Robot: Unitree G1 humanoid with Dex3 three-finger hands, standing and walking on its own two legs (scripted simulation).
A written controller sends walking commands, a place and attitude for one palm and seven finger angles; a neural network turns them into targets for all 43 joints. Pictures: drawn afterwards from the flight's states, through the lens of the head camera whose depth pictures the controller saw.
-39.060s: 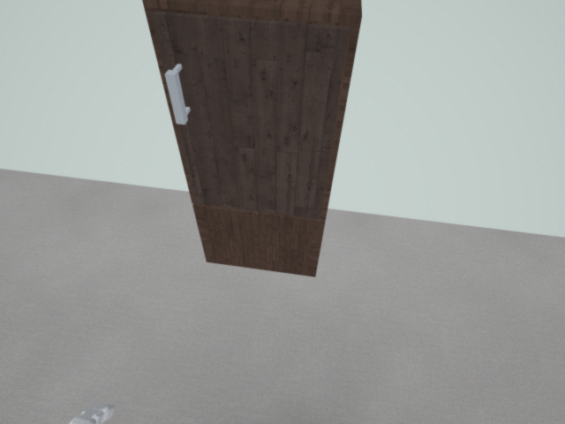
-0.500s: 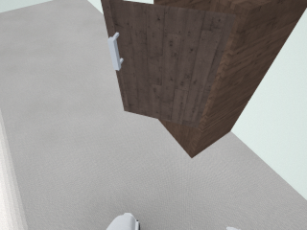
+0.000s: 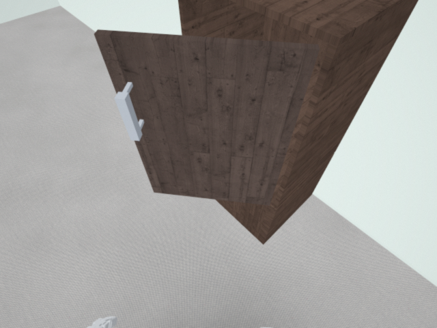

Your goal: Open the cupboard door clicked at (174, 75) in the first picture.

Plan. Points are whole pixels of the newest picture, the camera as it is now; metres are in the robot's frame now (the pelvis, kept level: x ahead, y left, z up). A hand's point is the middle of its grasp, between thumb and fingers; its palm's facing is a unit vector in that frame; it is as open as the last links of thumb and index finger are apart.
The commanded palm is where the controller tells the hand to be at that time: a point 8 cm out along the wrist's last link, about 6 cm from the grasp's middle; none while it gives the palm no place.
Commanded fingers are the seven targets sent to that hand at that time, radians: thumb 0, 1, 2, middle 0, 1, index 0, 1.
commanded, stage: come to a stop and stand still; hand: left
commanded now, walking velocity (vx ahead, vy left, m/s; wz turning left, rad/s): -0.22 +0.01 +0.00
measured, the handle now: (132, 112) +0.56 +0.22 +0.05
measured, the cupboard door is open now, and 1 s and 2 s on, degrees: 39 39 39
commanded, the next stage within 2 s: look again from close up in 1.52 s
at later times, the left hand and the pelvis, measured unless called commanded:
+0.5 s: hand out of the picture +0.01 +0.18 -0.18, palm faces +0.07 -0.97 -0.22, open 7.3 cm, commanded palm none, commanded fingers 0.00 0.90 0.90 -0.20 -0.30 -0.20 -0.30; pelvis -0.03 -0.01 +0.00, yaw +1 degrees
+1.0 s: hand out of the picture -0.03 +0.18 -0.17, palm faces +0.02 -0.99 -0.16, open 7.4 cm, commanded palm none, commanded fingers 0.00 0.90 0.90 -0.20 -0.30 -0.20 -0.30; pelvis -0.02 +0.02 +0.01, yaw -1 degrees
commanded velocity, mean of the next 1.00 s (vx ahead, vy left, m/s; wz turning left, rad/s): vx -0.02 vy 0.04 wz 0.00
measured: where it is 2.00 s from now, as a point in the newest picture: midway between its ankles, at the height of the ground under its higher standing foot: outside the picture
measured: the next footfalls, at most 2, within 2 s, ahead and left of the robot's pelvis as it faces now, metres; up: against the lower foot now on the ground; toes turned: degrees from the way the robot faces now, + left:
right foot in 0.06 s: +0.02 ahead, -0.11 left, +0.00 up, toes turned -5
left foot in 0.50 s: +0.00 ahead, +0.11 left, +0.00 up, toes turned +0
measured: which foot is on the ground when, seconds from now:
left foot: down 0.00-0.08, up 0.10-0.48, down 0.50-1.00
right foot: up 0.00-0.04, down 0.06-1.00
